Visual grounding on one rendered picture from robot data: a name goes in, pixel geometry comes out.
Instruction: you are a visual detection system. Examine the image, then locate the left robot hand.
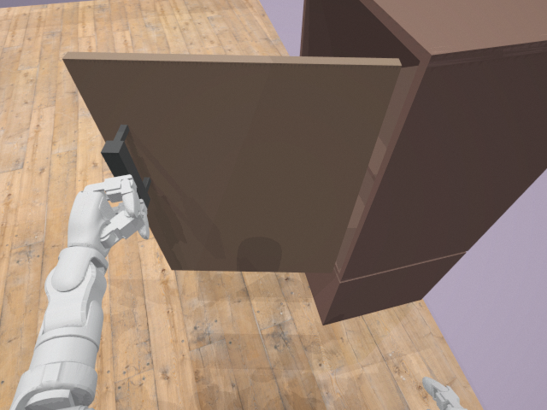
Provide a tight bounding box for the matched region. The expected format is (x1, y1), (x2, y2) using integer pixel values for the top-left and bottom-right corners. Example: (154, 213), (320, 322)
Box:
(68, 174), (150, 258)

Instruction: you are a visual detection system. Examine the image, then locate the left robot forearm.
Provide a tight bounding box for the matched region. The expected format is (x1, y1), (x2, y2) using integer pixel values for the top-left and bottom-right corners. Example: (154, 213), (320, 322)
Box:
(9, 246), (109, 410)

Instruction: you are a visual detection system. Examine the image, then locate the handle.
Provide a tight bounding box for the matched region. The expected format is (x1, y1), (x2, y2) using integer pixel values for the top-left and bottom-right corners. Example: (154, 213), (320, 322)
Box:
(101, 125), (151, 209)

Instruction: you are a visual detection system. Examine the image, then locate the cupboard door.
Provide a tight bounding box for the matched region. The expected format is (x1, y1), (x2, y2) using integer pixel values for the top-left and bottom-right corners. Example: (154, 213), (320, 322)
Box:
(62, 52), (402, 273)

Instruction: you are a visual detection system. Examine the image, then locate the right robot hand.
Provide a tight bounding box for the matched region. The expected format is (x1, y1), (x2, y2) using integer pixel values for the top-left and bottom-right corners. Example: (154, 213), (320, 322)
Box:
(422, 377), (467, 410)

